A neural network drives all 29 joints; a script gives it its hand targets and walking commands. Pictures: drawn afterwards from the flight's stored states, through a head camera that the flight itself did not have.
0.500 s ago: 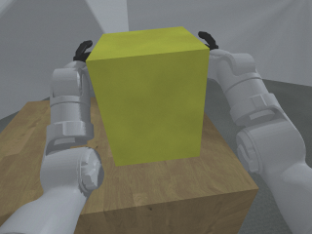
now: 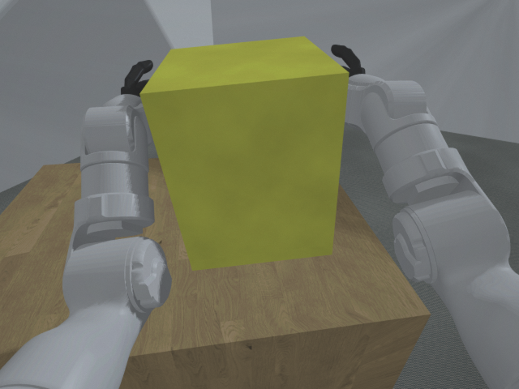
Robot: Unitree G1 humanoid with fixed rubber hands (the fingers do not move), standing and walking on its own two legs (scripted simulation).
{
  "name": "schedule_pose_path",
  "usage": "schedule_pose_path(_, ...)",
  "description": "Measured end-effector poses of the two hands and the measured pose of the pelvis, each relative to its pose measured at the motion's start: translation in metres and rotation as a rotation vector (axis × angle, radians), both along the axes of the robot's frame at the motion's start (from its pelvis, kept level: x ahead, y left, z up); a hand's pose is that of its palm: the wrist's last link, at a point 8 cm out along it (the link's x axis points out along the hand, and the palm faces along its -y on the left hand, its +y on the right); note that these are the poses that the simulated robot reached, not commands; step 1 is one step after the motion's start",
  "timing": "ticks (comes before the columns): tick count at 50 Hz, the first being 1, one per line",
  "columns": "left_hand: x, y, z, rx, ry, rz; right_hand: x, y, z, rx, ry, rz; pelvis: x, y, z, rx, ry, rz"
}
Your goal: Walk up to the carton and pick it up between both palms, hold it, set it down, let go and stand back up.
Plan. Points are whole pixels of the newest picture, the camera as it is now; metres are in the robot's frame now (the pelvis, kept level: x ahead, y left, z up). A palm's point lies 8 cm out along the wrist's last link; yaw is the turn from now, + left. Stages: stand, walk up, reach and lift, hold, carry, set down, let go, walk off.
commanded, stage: hold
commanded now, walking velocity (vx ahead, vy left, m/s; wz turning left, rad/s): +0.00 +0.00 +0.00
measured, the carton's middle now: (250, 150) +0.36 +0.00 +0.28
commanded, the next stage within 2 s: none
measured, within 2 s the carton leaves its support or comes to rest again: neither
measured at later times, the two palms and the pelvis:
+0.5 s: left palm (137, 117) +0.37 +0.15 +0.33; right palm (352, 99) +0.36 -0.15 +0.35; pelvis +0.00 +0.00 +0.00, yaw +0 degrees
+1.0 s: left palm (138, 116) +0.38 +0.15 +0.33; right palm (351, 98) +0.36 -0.15 +0.35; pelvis +0.00 +0.00 +0.00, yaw +0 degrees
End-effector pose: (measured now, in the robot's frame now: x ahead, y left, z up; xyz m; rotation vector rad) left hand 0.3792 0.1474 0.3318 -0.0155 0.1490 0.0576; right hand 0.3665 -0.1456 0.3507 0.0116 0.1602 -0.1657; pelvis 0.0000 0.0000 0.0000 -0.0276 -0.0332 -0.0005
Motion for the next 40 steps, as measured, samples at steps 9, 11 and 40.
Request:
schedule_pose_path(9, 0.0006, -0.0017, -0.0071, 0.011, 0.005, -0.006, -0.0001, -0.0016, -0.0051, 0.001, 0.007, -0.004, 0.0039, 0.0017, -0.0001, -0.002, -0.009, 0.001)
schedule_pose_path(11, 0.0001, -0.0024, -0.0084, 0.014, 0.005, -0.007, -0.0007, -0.0024, -0.0064, 0.0, 0.007, -0.003, 0.004, 0.0018, -0.0002, -0.002, -0.011, 0.0)
schedule_pose_path(40, -0.002, -0.0022, -0.0015, 0.009, 0.003, -0.003, -0.0027, -0.0022, -0.0023, 0.004, 0.005, -0.002, -0.0025, -0.0009, -0.0002, 0.0, 0.007, 0.001)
